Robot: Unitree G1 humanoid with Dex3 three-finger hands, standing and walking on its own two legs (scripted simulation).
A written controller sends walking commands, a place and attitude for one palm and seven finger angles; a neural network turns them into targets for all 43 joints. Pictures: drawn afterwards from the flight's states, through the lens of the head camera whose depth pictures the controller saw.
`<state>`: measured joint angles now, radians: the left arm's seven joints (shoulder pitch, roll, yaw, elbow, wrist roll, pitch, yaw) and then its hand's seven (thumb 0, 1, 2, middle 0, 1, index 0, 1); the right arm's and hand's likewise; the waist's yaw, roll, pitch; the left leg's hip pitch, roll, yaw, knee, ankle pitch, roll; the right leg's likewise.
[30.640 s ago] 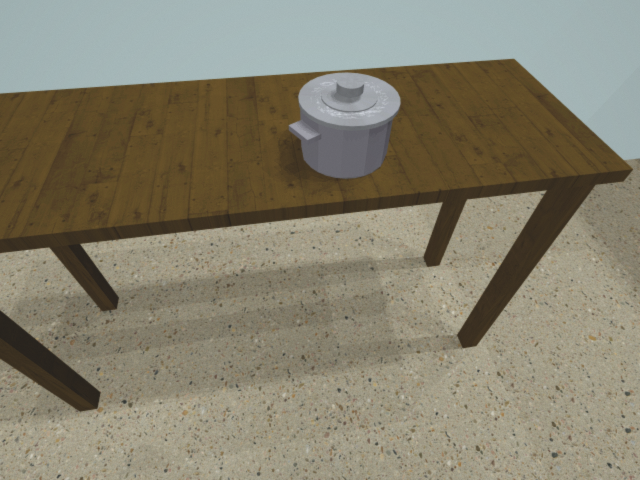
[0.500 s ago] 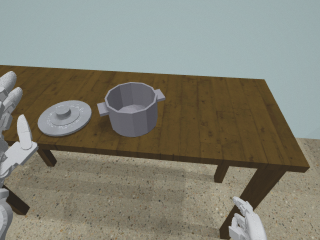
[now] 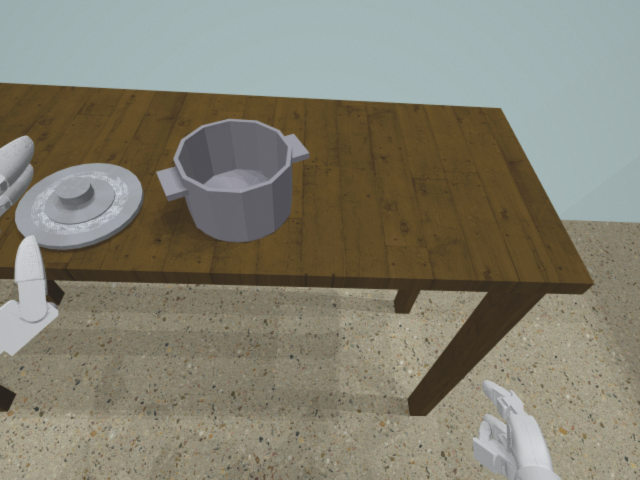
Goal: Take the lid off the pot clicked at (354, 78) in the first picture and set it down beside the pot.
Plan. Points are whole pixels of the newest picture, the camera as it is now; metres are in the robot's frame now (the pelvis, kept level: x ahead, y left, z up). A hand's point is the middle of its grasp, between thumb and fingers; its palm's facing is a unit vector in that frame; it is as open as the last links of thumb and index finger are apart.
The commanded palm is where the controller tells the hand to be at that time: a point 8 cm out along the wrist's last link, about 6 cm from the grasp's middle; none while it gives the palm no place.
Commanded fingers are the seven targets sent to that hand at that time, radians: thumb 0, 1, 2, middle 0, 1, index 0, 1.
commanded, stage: step back with the hand held close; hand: left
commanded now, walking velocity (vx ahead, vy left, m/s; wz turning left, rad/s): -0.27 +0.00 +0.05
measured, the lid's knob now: (75, 191) +0.46 +0.39 +0.06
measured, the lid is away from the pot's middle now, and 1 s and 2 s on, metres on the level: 0.24 0.24 0.24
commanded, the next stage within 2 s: stop stepping back and stand still in 1.10 s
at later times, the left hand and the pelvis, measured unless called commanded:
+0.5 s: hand out of the picture +0.13 +0.23 +0.24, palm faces +0.45 -0.78 -0.44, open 7.4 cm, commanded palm +0.06 +0.29 +0.25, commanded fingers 0.00 0.90 0.90 -0.20 -0.30 -0.20 -0.30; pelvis -0.06 +0.00 -0.01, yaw +2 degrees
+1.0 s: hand out of the picture +0.06 +0.25 +0.25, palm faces +0.44 -0.82 -0.37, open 7.4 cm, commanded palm +0.01 +0.30 +0.25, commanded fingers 0.00 0.90 0.90 -0.20 -0.30 -0.20 -0.30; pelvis -0.13 +0.02 -0.01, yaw -2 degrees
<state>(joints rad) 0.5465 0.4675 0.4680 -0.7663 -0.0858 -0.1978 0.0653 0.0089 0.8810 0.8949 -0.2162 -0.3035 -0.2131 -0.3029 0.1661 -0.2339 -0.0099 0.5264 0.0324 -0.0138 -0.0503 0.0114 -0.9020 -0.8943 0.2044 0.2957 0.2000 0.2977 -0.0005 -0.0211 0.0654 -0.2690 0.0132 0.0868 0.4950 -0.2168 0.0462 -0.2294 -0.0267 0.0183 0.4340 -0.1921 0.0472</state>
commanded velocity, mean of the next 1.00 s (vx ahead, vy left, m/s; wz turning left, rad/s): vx -0.35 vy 0.00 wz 0.02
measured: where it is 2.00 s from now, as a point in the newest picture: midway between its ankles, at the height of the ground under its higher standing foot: outside the picture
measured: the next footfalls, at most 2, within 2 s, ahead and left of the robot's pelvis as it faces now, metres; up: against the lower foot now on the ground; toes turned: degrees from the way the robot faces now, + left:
right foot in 0.98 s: -0.12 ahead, -0.14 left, +0.00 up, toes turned -2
right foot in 1.38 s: -0.21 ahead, -0.05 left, +0.00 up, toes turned +5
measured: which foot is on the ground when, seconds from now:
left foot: down 0.00-1.00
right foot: down 0.00-0.76, up 0.78-0.96, down 0.98-1.00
